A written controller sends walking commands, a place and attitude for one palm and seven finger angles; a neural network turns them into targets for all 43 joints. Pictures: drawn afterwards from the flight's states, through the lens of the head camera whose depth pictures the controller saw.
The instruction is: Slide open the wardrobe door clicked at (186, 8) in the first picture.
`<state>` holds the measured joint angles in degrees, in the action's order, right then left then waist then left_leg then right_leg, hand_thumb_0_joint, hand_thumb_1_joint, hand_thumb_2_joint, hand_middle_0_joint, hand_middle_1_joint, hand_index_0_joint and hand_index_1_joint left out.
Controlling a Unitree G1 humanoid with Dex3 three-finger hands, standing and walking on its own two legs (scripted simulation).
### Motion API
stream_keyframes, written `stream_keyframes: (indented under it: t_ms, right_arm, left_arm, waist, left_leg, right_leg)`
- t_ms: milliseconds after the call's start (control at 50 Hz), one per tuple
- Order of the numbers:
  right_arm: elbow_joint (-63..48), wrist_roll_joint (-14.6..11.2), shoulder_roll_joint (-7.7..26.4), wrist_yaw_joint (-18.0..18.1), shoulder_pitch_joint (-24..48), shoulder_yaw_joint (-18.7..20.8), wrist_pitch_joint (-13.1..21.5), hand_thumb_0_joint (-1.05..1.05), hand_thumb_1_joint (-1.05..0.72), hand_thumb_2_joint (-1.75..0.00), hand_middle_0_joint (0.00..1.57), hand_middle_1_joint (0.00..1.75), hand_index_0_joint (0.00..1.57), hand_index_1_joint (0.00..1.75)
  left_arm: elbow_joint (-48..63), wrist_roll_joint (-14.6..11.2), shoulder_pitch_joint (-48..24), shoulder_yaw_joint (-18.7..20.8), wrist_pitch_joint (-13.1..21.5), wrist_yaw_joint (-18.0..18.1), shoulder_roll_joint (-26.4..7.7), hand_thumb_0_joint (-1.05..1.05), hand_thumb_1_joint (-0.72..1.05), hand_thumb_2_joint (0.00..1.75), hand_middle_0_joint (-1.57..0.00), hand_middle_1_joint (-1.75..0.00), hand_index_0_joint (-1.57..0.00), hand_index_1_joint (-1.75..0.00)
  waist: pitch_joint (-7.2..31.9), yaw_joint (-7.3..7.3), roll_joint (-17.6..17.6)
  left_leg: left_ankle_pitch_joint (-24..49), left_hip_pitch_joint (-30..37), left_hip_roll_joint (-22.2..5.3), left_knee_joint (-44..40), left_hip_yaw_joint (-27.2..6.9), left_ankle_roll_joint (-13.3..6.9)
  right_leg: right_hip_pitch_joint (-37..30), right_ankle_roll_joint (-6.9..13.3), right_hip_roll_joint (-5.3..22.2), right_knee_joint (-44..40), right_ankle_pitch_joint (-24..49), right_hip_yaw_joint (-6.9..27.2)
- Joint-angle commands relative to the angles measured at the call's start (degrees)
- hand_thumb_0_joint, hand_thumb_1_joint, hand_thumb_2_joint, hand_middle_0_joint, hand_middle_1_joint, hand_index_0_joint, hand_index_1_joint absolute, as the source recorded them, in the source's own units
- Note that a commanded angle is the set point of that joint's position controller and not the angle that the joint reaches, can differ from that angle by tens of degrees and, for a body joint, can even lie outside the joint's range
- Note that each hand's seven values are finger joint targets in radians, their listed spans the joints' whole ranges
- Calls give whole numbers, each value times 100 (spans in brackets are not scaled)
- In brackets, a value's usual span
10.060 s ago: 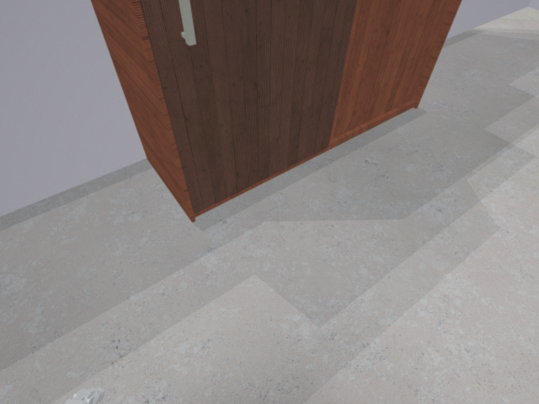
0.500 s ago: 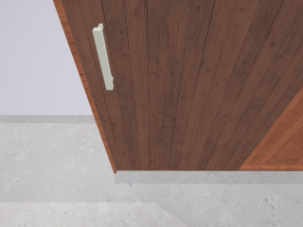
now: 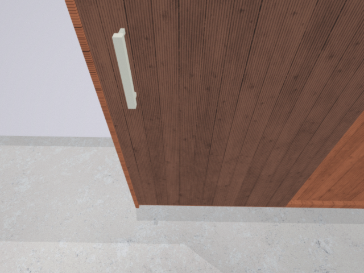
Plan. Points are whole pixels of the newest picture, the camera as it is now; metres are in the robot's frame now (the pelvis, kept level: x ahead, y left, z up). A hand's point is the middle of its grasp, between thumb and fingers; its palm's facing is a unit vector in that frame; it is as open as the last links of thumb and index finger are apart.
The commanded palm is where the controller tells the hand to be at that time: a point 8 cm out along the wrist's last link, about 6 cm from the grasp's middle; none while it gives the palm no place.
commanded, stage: look again from close up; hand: left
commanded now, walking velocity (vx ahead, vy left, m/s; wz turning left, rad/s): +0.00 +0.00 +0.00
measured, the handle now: (127, 71) +0.57 +0.19 +0.15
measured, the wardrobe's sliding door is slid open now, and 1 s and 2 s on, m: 0.00 0.00 0.00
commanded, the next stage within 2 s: shuffle to correct the standing spot in 0.30 s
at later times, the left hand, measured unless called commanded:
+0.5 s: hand out of the picture +0.07 +0.24 -0.16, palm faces -0.01 -0.95 -0.31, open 7.3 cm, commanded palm none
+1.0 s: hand out of the picture +0.06 +0.19 -0.20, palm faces +0.08 -0.98 -0.16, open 7.3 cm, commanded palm none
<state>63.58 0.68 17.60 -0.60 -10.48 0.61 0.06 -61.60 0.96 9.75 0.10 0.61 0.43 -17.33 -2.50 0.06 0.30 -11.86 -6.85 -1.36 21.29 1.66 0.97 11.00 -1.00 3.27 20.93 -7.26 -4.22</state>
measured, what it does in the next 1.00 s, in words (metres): shifts its weight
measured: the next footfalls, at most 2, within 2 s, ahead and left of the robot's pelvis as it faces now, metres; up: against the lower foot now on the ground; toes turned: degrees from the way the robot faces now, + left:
right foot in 1.24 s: +0.15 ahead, -0.09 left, +0.00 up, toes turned -5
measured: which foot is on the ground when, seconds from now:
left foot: down 0.00-1.00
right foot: down 0.00-1.00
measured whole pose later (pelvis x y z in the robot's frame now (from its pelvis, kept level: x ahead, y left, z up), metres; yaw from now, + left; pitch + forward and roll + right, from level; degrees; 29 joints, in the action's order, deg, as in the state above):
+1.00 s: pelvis +0.10 +0.03 -0.02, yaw +1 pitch -1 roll -2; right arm 65.9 0.2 6.0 1.6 -23.1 0.5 -0.4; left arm -62.8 1.5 20.9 2.2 1.7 2.1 -6.7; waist -3.6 0.1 0.5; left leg -27.9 -11.9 -2.3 43.0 4.2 -0.3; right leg 9.5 -3.6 5.0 34.5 -22.8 -6.1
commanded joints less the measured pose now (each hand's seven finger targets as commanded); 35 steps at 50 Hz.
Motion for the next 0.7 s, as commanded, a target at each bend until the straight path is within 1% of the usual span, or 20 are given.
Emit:
stream_keyframes:
  t_ms: [0,40,100,120,140,200,240,260,280,300,340,380,400,420,440,500,540,600,620,680]
  right_arm:
    - [-307,-6,1082,79,106,158,129,0,-90,-90,20,30,20,30]
    - [-308,-10,1077,83,106,154,141,0,-90,-90,20,30,20,30]
    - [-308,-10,1108,87,158,150,147,0,-90,-90,20,30,20,30]
    - [-315,-13,1083,88,140,145,149,0,-90,-90,20,30,20,30]
    - [-313,-14,1100,91,166,138,154,0,-90,-90,20,30,20,30]
    - [-304,-14,1118,88,206,138,145,0,-90,-90,20,30,20,30]
    - [-307,-17,1110,90,196,134,149,0,-90,-90,20,30,20,30]
    - [-307,-16,1119,90,220,141,143,0,-90,-90,20,30,20,30]
    - [-296,-15,1123,87,216,137,143,0,-90,-90,20,30,20,30]
    - [-300,-11,1131,90,234,137,140,0,-90,-90,20,30,20,30]
    - [-302,-12,1123,91,233,128,142,0,-90,-90,20,30,20,30]
    - [-298,-15,1126,91,259,127,147,0,-90,-90,20,30,20,30]
    - [-240,2,920,86,183,77,121,0,-90,-90,20,30,20,30]
    - [-192,13,686,81,29,17,90,0,-90,-90,20,30,20,30]
    - [-133,24,511,74,-61,-23,57,0,-90,-90,20,30,20,30]
    - [-75,56,363,65,-338,-50,-15,0,-90,-90,20,30,20,30]
    - [-88,56,288,69,-493,-48,-12,0,-90,-90,20,30,20,30]
    - [-94,54,147,90,-677,-45,13,0,-90,-90,20,30,20,30]
    - [-110,45,128,101,-760,-28,28,0,-90,-90,20,30,20,30]
    - [-64,24,7,137,-1055,-21,96,0,-90,-90,20,30,20,30]
  left_arm:
    - [322,-12,-152,199,111,72,-1124,0,90,90,-20,-30,-20,-30]
    - [317,-11,-143,190,113,76,-1107,0,90,90,-20,-30,-20,-30]
    - [300,-12,-179,197,119,71,-1128,0,90,90,-20,-30,-20,-30]
    - [299,-9,-150,185,116,73,-1118,0,90,90,-20,-30,-20,-30]
    - [293,-12,-152,190,120,76,-1120,0,90,90,-20,-30,-20,-30]
    - [277,-13,-180,183,119,71,-1131,0,90,90,-20,-30,-20,-30]
    - [277,-10,-167,177,121,75,-1116,0,90,90,-20,-30,-20,-30]
    - [283,-11,-189,176,122,72,-1139,0,90,90,-20,-30,-20,-30]
    - [278,-11,-181,178,124,71,-1140,0,90,90,-20,-30,-20,-30]
    - [275,-14,-196,177,120,69,-1137,0,90,90,-20,-30,-20,-30]
    - [274,-11,-193,175,117,72,-1137,0,90,90,-20,-30,-20,-30]
    - [261,-13,-190,173,114,67,-1142,0,90,90,-20,-30,-20,-30]
    - [192,-18,-102,134,96,73,-930,0,90,90,-20,-30,-20,-30]
    - [145,-23,33,80,70,87,-726,0,90,90,-20,-30,-20,-30]
    - [88,-20,110,48,38,95,-573,0,90,90,-20,-30,-20,-30]
    - [55,8,335,60,-22,93,-492,0,90,90,-20,-30,-20,-30]
    - [75,21,480,97,-23,84,-489,0,90,90,-20,-30,-20,-30]
    - [80,14,706,160,-13,72,-410,0,90,90,-20,-30,-20,-30]
    - [81,13,802,179,-3,71,-400,0,90,90,-20,-30,-20,-30]
    - [79,15,944,218,19,77,-183,0,90,90,-20,-30,-20,-30]
  waist:
    - [93,15,-81]
    - [191,10,-9]
    - [180,8,-39]
    - [211,1,34]
    - [247,0,15]
    - [153,-1,-63]
    - [227,3,-72]
    - [155,1,-60]
    - [204,4,-92]
    - [150,6,-47]
    - [182,-1,-27]
    - [168,-7,24]
    - [230,-8,-55]
    - [322,-1,-7]
    - [202,-10,-39]
    - [-128,-36,-220]
    - [-227,-36,-303]
    - [-455,-58,-380]
    - [-404,-48,-290]
    - [-398,-13,-105]
  left_leg:
    - [-29,-505,-518,-583,-495,-131]
    - [141,-431,-554,-579,-508,-140]
    - [190,-444,-558,-602,-509,-131]
    - [294,-408,-575,-603,-507,-138]
    - [380,-375,-576,-592,-515,-140]
    - [296,-390,-571,-626,-502,-132]
    - [432,-332,-576,-606,-518,-141]
    - [368,-355,-572,-618,-512,-134]
    - [345,-345,-569,-622,-507,-136]
    - [290,-362,-565,-640,-501,-127]
    - [390,-340,-579,-647,-510,-130]
    - [326,-346,-572,-668,-510,-128]
    - [169,-326,-554,-652,-473,-101]
    - [130,-284,-534,-611,-446,-76]
    - [-56,-349,-499,-596,-388,-46]
    - [-810,-564,-379,-450,-262,-49]
    - [-943,-673,-327,-269,-205,-91]
    - [-947,-859,-250,8,-97,-123]
    - [-832,-816,-263,94,-76,-146]
    - [-499,-781,-332,189,-125,-216]
  right_leg:
    - [-349,169,507,-491,-433,691]
    - [-422,161,495,-430,-178,651]
    - [-473,164,506,-430,-81,635]
    - [-504,165,505,-405,38,605]
    - [-538,164,508,-388,140,607]
    - [-492,152,514,-429,69,598]
    - [-542,154,514,-406,203,596]
    - [-507,150,514,-433,138,598]
    - [-532,154,524,-442,108,602]
    - [-499,153,513,-464,41,618]
    - [-547,149,508,-432,160,588]
    - [-543,141,516,-449,92,588]
    - [-553,113,522,-491,-109,593]
    - [-599,91,523,-482,-203,578]
    - [-518,58,527,-492,-452,569]
    - [-209,97,514,-489,-1454,681]
    - [-113,175,544,-464,-1692,788]
    - [4,307,607,-405,-1867,901]
    - [-44,355,606,-319,-1724,877]
    - [-51,378,501,130,-1296,647]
